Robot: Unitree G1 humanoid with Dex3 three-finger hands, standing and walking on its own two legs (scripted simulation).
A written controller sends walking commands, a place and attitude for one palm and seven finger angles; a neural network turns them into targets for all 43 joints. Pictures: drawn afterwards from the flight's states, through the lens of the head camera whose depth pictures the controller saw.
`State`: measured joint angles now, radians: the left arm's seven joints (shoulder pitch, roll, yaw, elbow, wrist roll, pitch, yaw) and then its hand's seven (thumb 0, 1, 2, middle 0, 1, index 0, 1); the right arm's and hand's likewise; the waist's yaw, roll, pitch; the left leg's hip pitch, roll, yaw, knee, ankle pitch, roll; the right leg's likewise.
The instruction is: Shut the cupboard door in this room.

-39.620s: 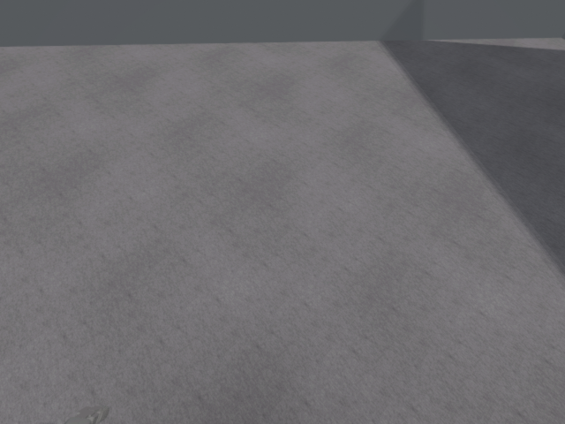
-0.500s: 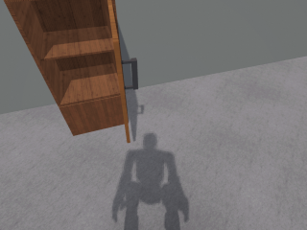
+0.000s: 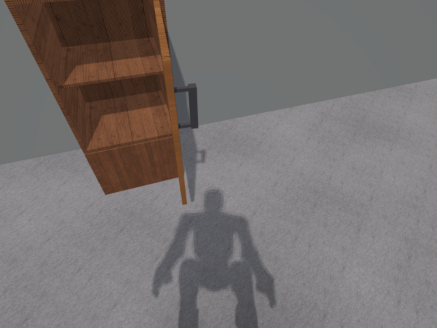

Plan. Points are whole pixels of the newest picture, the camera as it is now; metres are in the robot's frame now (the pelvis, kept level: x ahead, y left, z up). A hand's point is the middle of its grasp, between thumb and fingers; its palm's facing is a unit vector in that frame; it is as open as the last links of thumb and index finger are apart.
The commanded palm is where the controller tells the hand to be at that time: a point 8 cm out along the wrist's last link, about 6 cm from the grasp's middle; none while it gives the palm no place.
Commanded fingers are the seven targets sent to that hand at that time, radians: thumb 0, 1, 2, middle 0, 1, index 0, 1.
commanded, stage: look at it before walking up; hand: left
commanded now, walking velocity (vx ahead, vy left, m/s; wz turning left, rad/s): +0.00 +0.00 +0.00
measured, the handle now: (186, 108) +0.66 +0.14 +0.01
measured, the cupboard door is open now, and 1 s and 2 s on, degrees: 83 83 83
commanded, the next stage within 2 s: walk around to get in front in 0.74 s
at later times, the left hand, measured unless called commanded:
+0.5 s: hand out of the picture +0.06 +0.23 -0.16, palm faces +0.01 -0.95 -0.31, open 7.4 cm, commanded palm none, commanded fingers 0.00 0.90 0.90 -0.20 -0.30 -0.20 -0.30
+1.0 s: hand out of the picture +0.07 +0.22 -0.16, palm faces -0.01 -0.95 -0.32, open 7.4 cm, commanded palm none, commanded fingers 0.00 0.90 0.90 -0.20 -0.30 -0.20 -0.30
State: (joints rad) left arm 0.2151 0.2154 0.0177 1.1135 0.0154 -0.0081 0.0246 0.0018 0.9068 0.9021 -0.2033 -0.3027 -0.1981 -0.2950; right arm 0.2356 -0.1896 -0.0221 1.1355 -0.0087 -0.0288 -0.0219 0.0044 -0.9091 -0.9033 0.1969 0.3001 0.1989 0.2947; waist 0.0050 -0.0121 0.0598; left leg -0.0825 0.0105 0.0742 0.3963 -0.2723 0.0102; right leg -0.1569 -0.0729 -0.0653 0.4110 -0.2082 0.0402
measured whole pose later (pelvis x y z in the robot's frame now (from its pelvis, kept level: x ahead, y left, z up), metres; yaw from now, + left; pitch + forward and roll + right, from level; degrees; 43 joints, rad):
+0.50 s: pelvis +0.00 -0.01 +0.00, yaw +1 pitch -2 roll +0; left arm 0.15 0.30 0.01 1.10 0.01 -0.01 0.01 0.00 0.90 0.90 -0.21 -0.30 -0.20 -0.30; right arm 0.14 -0.30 -0.01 1.11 -0.01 -0.02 -0.01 0.01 -0.91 -0.90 0.20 0.30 0.20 0.29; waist 0.01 0.00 0.05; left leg -0.05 0.02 0.06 0.33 -0.24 0.00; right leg -0.12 -0.06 -0.08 0.35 -0.19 0.03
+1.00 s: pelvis +0.00 -0.02 +0.00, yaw -2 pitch -2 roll +0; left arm 0.15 0.31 0.02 1.08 0.01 0.02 0.01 0.00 0.90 0.90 -0.21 -0.30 -0.20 -0.30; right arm 0.13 -0.30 -0.01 1.08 -0.02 -0.01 -0.02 0.01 -0.91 -0.90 0.20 0.30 0.20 0.29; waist 0.02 0.00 0.06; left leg -0.07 0.04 0.10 0.36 -0.26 -0.02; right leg -0.17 -0.04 -0.04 0.41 -0.20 0.02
